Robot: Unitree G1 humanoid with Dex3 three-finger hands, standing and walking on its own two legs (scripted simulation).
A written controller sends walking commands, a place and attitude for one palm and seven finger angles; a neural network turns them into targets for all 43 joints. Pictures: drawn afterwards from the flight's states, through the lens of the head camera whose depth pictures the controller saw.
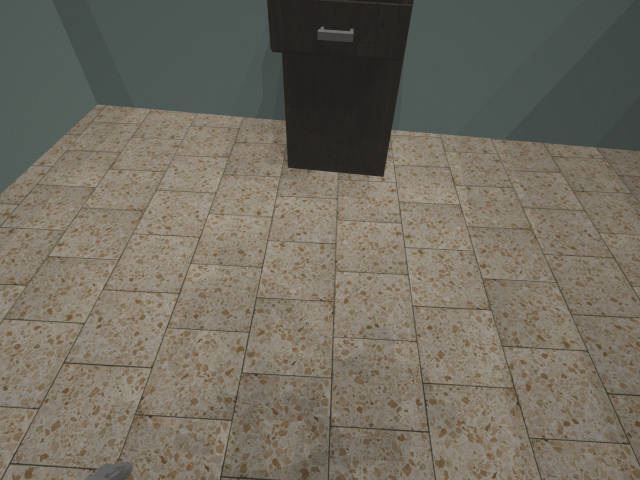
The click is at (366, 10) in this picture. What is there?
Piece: drawer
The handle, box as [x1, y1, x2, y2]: [317, 27, 353, 41]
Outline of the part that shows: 317,31 317,39 352,41 353,29 350,29 349,31 325,30 323,27 321,27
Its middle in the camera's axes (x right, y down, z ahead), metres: +0.05 -0.66 +1.24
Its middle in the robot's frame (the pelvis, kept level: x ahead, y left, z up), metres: +1.37 +0.02 +0.02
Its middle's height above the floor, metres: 0.79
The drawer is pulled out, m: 0.29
